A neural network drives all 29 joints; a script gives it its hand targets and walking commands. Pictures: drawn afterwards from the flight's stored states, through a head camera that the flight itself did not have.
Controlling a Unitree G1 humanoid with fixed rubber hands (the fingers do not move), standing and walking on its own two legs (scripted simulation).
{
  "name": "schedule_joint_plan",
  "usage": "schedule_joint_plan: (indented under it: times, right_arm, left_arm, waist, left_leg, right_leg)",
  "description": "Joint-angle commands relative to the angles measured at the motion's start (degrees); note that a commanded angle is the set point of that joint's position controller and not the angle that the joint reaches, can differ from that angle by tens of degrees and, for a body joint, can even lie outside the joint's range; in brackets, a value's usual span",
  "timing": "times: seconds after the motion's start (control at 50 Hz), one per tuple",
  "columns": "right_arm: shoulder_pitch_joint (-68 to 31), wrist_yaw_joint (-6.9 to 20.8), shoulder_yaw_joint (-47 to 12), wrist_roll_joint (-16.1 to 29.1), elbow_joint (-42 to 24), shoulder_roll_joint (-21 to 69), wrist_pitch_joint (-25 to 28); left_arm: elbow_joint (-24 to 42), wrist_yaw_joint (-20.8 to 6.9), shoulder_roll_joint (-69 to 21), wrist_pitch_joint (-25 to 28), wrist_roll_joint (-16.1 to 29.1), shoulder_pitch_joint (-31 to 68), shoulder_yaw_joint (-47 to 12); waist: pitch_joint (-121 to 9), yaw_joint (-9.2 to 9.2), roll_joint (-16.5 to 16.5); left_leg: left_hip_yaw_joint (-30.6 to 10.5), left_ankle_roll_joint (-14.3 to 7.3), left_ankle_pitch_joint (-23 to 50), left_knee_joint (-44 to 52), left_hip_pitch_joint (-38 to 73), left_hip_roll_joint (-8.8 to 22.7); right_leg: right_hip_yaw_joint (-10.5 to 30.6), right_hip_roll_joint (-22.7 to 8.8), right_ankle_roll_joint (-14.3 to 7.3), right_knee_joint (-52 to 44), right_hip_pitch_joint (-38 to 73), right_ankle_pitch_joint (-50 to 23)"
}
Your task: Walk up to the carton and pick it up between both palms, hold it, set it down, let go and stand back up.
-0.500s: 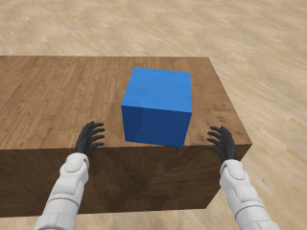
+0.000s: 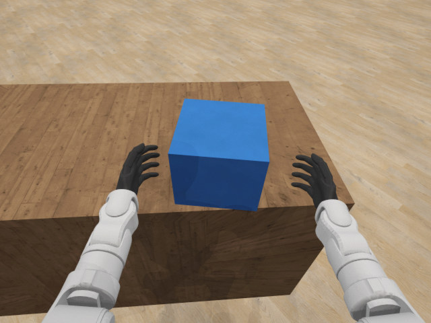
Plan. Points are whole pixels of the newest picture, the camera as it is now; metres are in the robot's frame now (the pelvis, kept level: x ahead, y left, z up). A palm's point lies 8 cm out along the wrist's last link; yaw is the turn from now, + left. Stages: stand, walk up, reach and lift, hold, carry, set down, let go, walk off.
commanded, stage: set down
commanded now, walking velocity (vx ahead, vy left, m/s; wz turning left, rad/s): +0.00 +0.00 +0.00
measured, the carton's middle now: (220, 153) +0.52 +0.01 +0.02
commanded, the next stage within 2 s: let go in 1.42 s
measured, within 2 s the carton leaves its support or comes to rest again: neither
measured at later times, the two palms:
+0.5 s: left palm (109, 256) +0.26 +0.21 +0.00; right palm (335, 267) +0.25 -0.20 +0.00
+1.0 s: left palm out of the picture +0.16 +0.23 -0.08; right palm out of the picture +0.17 -0.22 -0.08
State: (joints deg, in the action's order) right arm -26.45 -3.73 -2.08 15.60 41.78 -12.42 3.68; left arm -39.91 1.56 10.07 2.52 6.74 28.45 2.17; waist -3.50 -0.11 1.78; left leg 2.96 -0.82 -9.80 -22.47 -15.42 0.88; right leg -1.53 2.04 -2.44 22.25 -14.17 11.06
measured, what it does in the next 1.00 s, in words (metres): stands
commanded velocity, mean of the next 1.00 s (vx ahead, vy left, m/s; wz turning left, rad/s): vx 0.00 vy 0.00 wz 0.00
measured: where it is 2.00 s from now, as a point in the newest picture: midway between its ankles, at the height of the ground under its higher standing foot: outside the picture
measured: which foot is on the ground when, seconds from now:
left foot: down 0.00-1.00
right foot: down 0.00-1.00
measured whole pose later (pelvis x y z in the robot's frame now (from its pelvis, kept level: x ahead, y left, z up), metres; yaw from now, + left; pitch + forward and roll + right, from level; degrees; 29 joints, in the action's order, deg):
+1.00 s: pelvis +0.02 +0.01 +0.00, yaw +0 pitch -4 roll +0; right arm 11.7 0.6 -0.3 2.0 38.6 -11.3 7.9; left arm -28.3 0.1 10.2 -5.7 -0.9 -13.7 0.4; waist 4.9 1.1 1.1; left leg 2.7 -0.6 -12.6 -20.7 -3.8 0.4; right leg -0.5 2.0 -1.8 19.0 -2.1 12.5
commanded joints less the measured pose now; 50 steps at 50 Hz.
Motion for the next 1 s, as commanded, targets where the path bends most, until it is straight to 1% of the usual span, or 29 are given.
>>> schedule_joint_plan:
  times: [0.0,0.02,0.06,0.1,0.14,0.18,0.2,0.24,0.28,0.3,0.32,0.34,0.36,0.4,0.44,0.52,0.58,0.68,0.78,0.8,0.82,0.84,0.86,0.88,0.9,0.92,0.94,0.96,0.98]
  right_arm:
    - [3.5,-4.4,-0.9,0.4,-7.4,-3.2,6.8]
    - [4.4,-4.2,-0.8,0.1,-9.1,-2.7,7.9]
    - [6.5,-3.4,0.1,-0.5,-14.0,-2.7,9.2]
    - [8.7,-2.8,1.2,-0.8,-20.8,-3.6,10.0]
    - [10.0,-2.1,1.9,-1.0,-27.9,-4.4,10.6]
    - [11.9,-1.0,2.6,-1.5,-33.2,-4.6,10.6]
    - [13.5,-0.4,3.1,-1.9,-34.5,-4.1,10.3]
    - [16.4,0.6,3.9,-2.8,-34.3,-2.4,8.9]
    - [18.4,1.3,4.6,-4.6,-31.0,-0.4,6.3]
    - [18.7,1.7,4.9,-5.8,-28.6,0.5,4.9]
    - [18.4,2.0,5.0,-6.8,-26.4,0.9,3.6]
    - [17.7,2.2,5.0,-7.5,-24.8,0.9,2.4]
    - [17.4,2.3,5.0,-8.1,-24.2,0.7,1.7]
    - [17.4,2.4,4.6,-8.5,-24.1,-0.1,1.4]
    - [18.2,2.3,4.4,-8.4,-23.5,-0.5,2.0]
    - [20.5,1.8,4.2,-8.6,-20.7,-1.3,3.5]
    - [22.2,1.6,4.2,-8.6,-20.3,-1.7,4.6]
    - [25.3,2.6,4.9,-8.5,-20.7,-2.1,5.0]
    - [29.1,3.7,4.9,-8.8,-19.5,-2.2,4.7]
    - [35.5,4.6,1.8,-15.2,6.9,-6.6,-0.2]
    - [35.7,4.5,3.0,-13.2,-7.7,-5.9,1.8]
    - [36.2,3.9,2.7,-13.3,-7.6,-5.7,2.1]
    - [35.1,3.6,2.4,-12.6,-10.0,-6.2,3.5]
    - [34.1,3.4,3.1,-12.5,-9.6,-6.1,5.1]
    - [33.8,3.9,4.4,-13.4,-10.1,-6.2,6.5]
    - [32.9,4.4,4.2,-14.3,-12.2,-6.1,7.8]
    - [32.8,4.9,4.4,-14.7,-9.3,-5.8,8.5]
    - [33.3,5.8,4.3,-15.0,-5.1,-6.4,8.7]
    - [32.3,6.1,5.1,-15.4,-9.3,-5.4,9.5]
  left_arm:
    - [13.9,-2.7,0.8,-3.7,-5.5,-7.9,4.4]
    - [16.7,-2.3,0.5,-4.4,-5.9,-8.2,4.2]
    - [24.0,-1.8,0.5,-4.8,-6.6,-10.2,4.0]
    - [33.0,-1.3,1.5,-3.9,-6.1,-12.1,3.5]
    - [40.2,-0.7,3.3,-1.8,-4.7,-13.4,2.0]
    - [43.2,0.2,5.1,1.0,-2.9,-15.4,-0.3]
    - [42.8,0.6,5.7,2.4,-1.9,-16.5,-1.4]
    - [38.9,1.0,6.3,4.4,0.4,-17.9,-2.7]
    - [32.2,1.0,6.2,4.7,2.0,-18.2,-2.9]
    - [28.5,0.9,5.9,4.2,2.4,-18.0,-2.8]
    - [25.2,0.8,5.7,3.6,2.4,-17.4,-2.6]
    - [22.5,0.6,5.8,3.0,2.3,-16.7,-2.3]
    - [20.9,0.5,6.0,2.8,2.3,-16.6,-2.1]
    - [19.5,0.6,6.8,3.4,3.0,-17.4,-2.2]
    - [18.1,0.8,7.4,4.3,3.3,-18.7,-2.3]
    - [16.0,0.1,7.6,4.1,1.1,-21.4,-1.1]
    - [18.9,-0.3,7.3,2.6,-0.1,-23.0,-0.9]
    - [25.2,0.5,6.5,-0.2,-1.3,-26.2,-2.1]
    - [26.8,0.9,6.1,-2.3,-2.5,-30.3,-2.3]
    - [-0.4,-1.5,-0.3,-9.7,-10.9,-39.0,-4.5]
    - [14.4,-2.5,4.4,-8.9,-9.6,-38.5,0.4]
    - [13.4,-2.8,4.0,-9.7,-9.0,-39.9,-0.9]
    - [16.9,-2.7,4.9,-8.9,-8.4,-38.6,0.5]
    - [19.9,-2.4,6.3,-7.3,-8.0,-37.9,1.1]
    - [21.5,-1.6,6.2,-6.2,-8.1,-36.2,0.7]
    - [24.1,-0.6,7.4,-5.0,-7.8,-34.6,1.2]
    - [22.0,-0.4,7.3,-4.6,-7.4,-34.5,0.0]
    - [18.9,-0.1,6.2,-5.0,-8.4,-35.1,-0.6]
    - [22.1,0.3,8.1,-4.4,-8.4,-34.3,0.3]
  waist:
    - [-13.1,1.56,0.3]
    - [-11.5,1.01,-0.8]
    - [-8.7,0.94,-1.9]
    - [-7.9,0.67,-2.5]
    - [-9.3,-0.16,-3.5]
    - [-10.9,-1.00,-4.7]
    - [-11.1,-1.34,-5.2]
    - [-10.1,-1.56,-5.0]
    - [-6.9,-0.88,-3.5]
    - [-4.9,-0.26,-2.6]
    - [-3.3,0.43,-1.8]
    - [-2.1,1.03,-1.1]
    - [-1.7,1.64,-0.5]
    - [-2.5,2.44,0.7]
    - [-4.4,2.55,1.5]
    - [-5.6,2.54,1.2]
    - [-5.1,2.39,-0.2]
    - [-3.4,1.30,-4.0]
    - [-0.9,1.01,-5.3]
    - [15.1,-2.03,-6.8]
    - [5.8,1.74,-4.7]
    - [7.7,0.25,-4.3]
    - [5.7,0.88,-2.7]
    - [3.0,1.17,-3.2]
    - [0.7,0.71,-3.6]
    - [-1.8,1.58,-3.9]
    - [0.0,0.65,-3.1]
    - [1.8,0.30,-4.9]
    - [-0.4,0.91,-4.4]
  left_leg:
    - [-2.8,2.0,22.8,3.4,15.0,-2.3]
    - [-2.1,2.3,24.7,3.0,15.5,-2.2]
    - [-1.5,3.1,27.6,2.3,16.0,-2.0]
    - [-1.4,3.7,29.1,1.8,16.0,-2.1]
    - [-1.4,4.0,28.4,1.3,15.3,-2.3]
    - [-1.5,3.9,25.0,1.0,15.5,-2.2]
    - [-1.6,3.7,21.8,1.1,15.9,-1.9]
    - [-1.5,2.5,13.4,2.3,15.9,-1.4]
    - [-1.6,0.5,4.0,5.0,14.0,-0.7]
    - [-1.6,-0.2,1.0,6.1,13.0,-0.4]
    - [-1.6,-0.8,-0.4,6.7,12.4,-0.2]
    - [-1.5,-1.2,-1.2,7.1,11.7,-0.1]
    - [-1.4,-1.4,-1.2,7.1,11.2,0.0]
    - [-1.4,-1.3,0.5,6.6,11.5,0.1]
    - [-1.5,-1.1,3.5,5.6,12.7,0.2]
    - [-1.6,-0.3,8.6,4.4,14.0,0.0]
    - [-1.4,0.5,10.4,4.3,14.5,0.0]
    - [-1.3,2.1,13.2,4.0,16.8,0.6]
    - [-1.6,2.7,15.1,3.9,18.1,0.7]
    - [-2.0,4.2,13.0,3.5,18.4,0.7]
    - [-1.4,3.2,16.4,3.6,20.8,0.6]
    - [-1.2,3.0,17.9,3.2,20.0,0.1]
    - [-1.4,3.0,20.2,2.8,18.9,0.2]
    - [-1.3,3.4,22.4,2.0,18.7,0.1]
    - [-1.7,3.7,21.0,1.7,20.0,0.0]
    - [-1.2,3.7,20.7,1.4,19.1,0.3]
    - [-1.6,3.6,20.5,1.3,19.3,0.2]
    - [-2.0,4.1,19.5,1.5,19.4,0.8]
    - [-1.5,3.5,18.1,1.3,20.3,0.4]
  right_leg:
    - [2.6,-0.2,3.7,-1.6,17.2,-36.1]
    - [2.3,0.3,3.3,-2.0,16.0,-36.3]
    - [1.7,0.9,2.5,-3.1,14.1,-34.5]
    - [1.6,0.9,2.3,-3.5,14.0,-33.2]
    - [2.2,0.4,2.5,-3.2,14.7,-32.9]
    - [3.1,-0.2,2.3,-3.2,13.7,-29.9]
    - [3.4,-0.6,2.0,-3.6,12.4,-26.5]
    - [4.3,-1.8,1.4,-4.7,9.2,-17.5]
    - [5.3,-3.3,1.3,-6.3,6.1,-6.9]
    - [5.6,-3.8,1.3,-7.4,4.2,-1.2]
    - [5.8,-4.0,1.3,-8.5,2.2,3.6]
    - [5.8,-4.2,1.3,-9.2,1.2,6.5]
    - [5.8,-4.2,1.3,-9.5,1.0,7.5]
    - [5.8,-4.1,1.6,-9.0,1.6,6.2]
    - [5.6,-3.7,1.8,-8.2,2.6,2.6]
    - [5.1,-3.1,1.6,-7.3,5.5,-4.9]
    - [4.3,-2.5,1.4,-6.8,6.7,-8.0]
    - [2.9,-1.4,0.1,-7.2,4.4,-7.2]
    - [2.5,-1.3,-0.4,-8.0,3.4,-7.2]
    - [1.8,-1.5,-1.8,-10.1,-1.0,-2.6]
    - [1.3,-1.5,-1.1,-9.4,3.3,-6.9]
    - [1.6,-1.3,-0.6,-9.4,4.6,-10.3]
    - [1.1,-1.0,-0.2,-8.1,5.7,-13.0]
    - [1.2,-0.8,0.1,-6.9,7.2,-14.6]
    - [1.0,-0.3,0.2,-6.3,6.3,-12.6]
    - [0.7,-0.1,0.3,-5.7,5.9,-11.7]
    - [0.4,-0.2,0.4,-5.2,4.1,-11.0]
    - [0.0,-0.3,0.1,-5.6,1.7,-8.2]
    - [0.5,-0.8,-0.1,-5.5,1.4,-8.7]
